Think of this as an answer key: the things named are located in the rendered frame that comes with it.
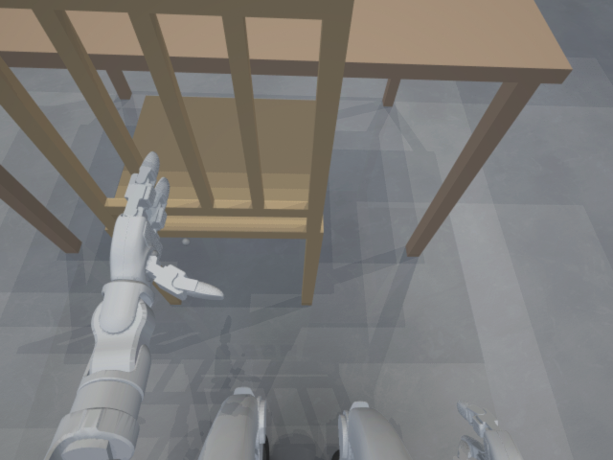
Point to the right robot hand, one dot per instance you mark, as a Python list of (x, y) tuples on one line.
[(498, 444)]

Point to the chair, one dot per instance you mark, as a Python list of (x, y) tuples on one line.
[(238, 167)]

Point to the robot left thigh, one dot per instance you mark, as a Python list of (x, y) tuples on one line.
[(239, 427)]

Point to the robot right thigh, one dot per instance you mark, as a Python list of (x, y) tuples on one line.
[(365, 434)]

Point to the table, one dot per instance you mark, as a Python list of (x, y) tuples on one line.
[(504, 41)]

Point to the left robot hand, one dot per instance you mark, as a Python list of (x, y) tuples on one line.
[(135, 237)]

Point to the robot thigh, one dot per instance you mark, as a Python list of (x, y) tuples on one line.
[(239, 427), (365, 434)]

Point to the robot left forearm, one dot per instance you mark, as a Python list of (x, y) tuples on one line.
[(102, 423)]

